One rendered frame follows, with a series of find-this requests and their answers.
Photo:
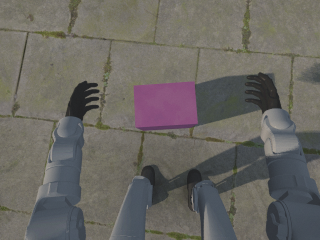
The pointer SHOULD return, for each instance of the robot right hand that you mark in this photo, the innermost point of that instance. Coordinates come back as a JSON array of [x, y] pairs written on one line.
[[269, 98]]

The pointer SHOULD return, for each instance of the carton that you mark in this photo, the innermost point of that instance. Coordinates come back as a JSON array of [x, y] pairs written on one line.
[[165, 106]]

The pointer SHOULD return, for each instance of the robot left forearm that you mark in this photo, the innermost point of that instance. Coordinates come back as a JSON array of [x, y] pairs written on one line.
[[61, 184]]

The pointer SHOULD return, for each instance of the right robot upper arm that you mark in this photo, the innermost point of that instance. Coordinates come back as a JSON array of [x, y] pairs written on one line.
[[288, 220]]

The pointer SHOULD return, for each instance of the right robot foot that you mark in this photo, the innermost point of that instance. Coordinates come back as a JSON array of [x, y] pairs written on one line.
[[193, 177]]

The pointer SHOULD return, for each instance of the left robot thigh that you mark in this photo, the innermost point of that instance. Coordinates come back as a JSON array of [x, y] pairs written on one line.
[[131, 220]]

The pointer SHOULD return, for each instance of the robot left hand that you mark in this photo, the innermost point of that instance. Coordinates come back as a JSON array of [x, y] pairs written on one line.
[[77, 104]]

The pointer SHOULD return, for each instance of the robot right forearm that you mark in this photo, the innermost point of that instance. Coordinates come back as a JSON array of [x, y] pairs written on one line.
[[288, 172]]

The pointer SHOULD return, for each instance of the left robot upper arm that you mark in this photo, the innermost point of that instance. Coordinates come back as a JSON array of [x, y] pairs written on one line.
[[64, 223]]

